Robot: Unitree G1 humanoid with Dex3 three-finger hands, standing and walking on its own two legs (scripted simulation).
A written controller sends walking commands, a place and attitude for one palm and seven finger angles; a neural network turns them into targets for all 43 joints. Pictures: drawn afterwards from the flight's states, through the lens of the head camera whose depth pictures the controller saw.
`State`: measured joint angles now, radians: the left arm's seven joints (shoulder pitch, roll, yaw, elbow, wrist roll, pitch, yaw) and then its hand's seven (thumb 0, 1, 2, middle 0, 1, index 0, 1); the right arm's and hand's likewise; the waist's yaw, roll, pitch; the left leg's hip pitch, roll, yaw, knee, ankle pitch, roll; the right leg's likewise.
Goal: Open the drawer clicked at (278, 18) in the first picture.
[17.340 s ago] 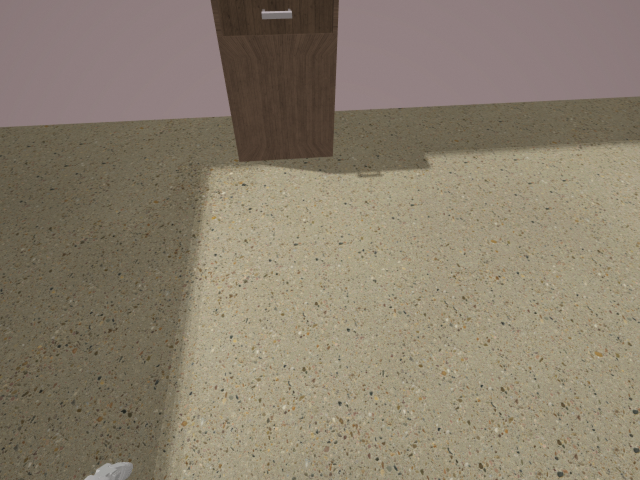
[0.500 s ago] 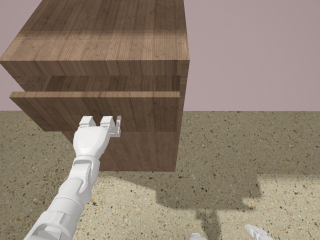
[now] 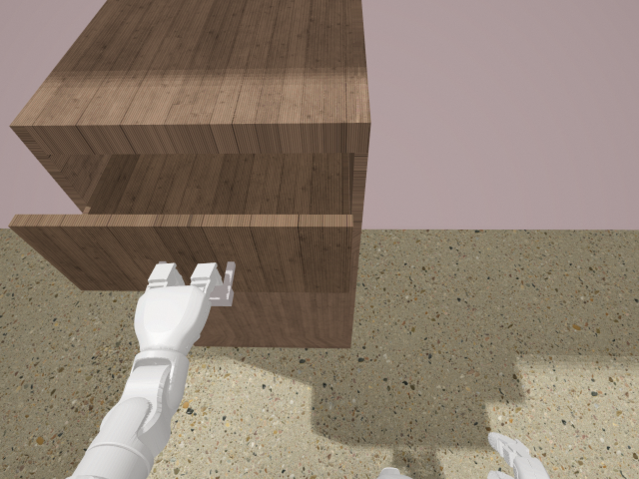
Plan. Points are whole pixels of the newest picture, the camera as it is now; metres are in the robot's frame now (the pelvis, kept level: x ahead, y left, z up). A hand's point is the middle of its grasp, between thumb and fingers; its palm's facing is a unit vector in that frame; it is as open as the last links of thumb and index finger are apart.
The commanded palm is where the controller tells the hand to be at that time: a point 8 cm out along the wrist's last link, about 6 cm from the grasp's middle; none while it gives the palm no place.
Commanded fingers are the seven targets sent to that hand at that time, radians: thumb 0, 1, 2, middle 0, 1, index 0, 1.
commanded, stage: pull the drawer open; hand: left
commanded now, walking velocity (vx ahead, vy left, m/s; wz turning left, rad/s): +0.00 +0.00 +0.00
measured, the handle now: (192, 282) +0.38 +0.20 -0.01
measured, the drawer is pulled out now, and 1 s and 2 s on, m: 0.13 0.25 0.30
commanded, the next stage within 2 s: open the thumb to release the handle in 1.60 s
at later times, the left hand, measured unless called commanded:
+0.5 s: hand (178, 380) +0.25 +0.20 -0.03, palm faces -0.02 -0.08 -1.00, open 5.7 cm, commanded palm +0.21 +0.21 +0.02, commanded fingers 0.00 0.90 0.90 -0.40 -1.35 -0.40 -1.35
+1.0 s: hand (170, 419) +0.20 +0.20 -0.03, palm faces -0.02 -0.09 -1.00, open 5.7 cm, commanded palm +0.16 +0.21 +0.02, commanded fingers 0.00 0.90 0.90 -0.40 -1.35 -0.40 -1.35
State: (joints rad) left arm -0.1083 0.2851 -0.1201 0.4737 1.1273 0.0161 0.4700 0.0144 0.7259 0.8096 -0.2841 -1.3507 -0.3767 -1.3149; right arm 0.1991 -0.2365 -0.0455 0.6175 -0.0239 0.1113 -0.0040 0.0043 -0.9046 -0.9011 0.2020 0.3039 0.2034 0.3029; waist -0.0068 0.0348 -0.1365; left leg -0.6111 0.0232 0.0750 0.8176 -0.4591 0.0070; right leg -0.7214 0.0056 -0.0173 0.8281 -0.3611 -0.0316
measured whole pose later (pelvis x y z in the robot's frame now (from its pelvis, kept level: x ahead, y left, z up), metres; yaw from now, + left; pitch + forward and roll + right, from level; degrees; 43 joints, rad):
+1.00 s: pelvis -0.01 -0.01 -0.01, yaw +0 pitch +13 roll +2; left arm 0.39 0.29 -0.10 0.05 1.12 -0.02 0.52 0.03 0.71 0.79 -0.28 -1.33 -0.40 -1.32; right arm 0.13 -0.23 -0.02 0.56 -0.05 0.07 0.02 0.01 -0.90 -0.90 0.20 0.30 0.20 0.30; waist 0.03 0.02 -0.13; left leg -0.62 0.03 0.08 0.90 -0.50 -0.01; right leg -0.74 0.01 -0.01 0.93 -0.41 -0.05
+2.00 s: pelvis -0.01 -0.02 -0.03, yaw +0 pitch +15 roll +3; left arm 0.61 0.33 -0.04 -0.12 1.08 -0.11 0.54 0.00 0.36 0.66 -0.32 -1.25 -0.37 -1.29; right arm 0.15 -0.24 -0.02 0.52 -0.07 0.07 0.03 0.01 -0.90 -0.90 0.20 0.30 0.20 0.30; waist 0.05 0.03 -0.15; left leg -0.73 0.02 0.08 1.01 -0.54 -0.02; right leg -0.87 0.01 -0.01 1.06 -0.46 -0.06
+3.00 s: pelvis -0.02 -0.02 +0.00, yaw +0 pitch +9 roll +2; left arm 0.57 0.34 -0.06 -0.17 1.02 -0.02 0.45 0.00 -0.49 0.30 -0.32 -1.20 -0.32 -1.20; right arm 0.16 -0.25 -0.01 0.51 -0.05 0.05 0.02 0.01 -0.90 -0.90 0.20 0.30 0.20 0.30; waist 0.06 0.06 -0.12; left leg -0.55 0.03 0.05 0.84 -0.46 -0.02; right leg -0.67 0.01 -0.03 0.88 -0.38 -0.06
